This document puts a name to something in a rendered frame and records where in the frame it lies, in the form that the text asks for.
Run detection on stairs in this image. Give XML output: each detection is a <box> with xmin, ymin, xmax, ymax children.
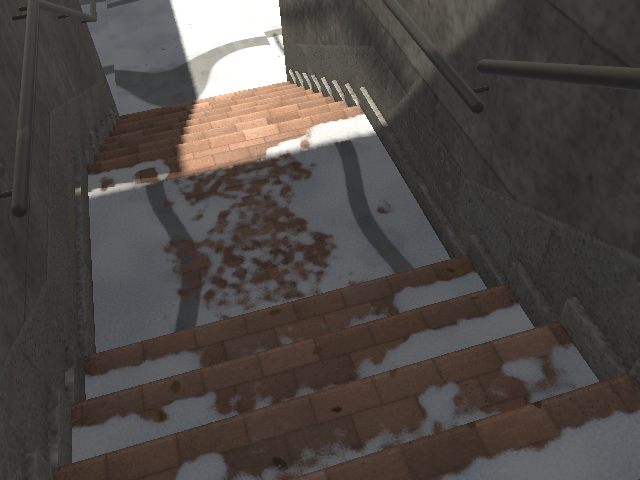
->
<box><xmin>54</xmin><ymin>255</ymin><xmax>640</xmax><ymax>480</ymax></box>
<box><xmin>94</xmin><ymin>81</ymin><xmax>348</xmax><ymax>163</ymax></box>

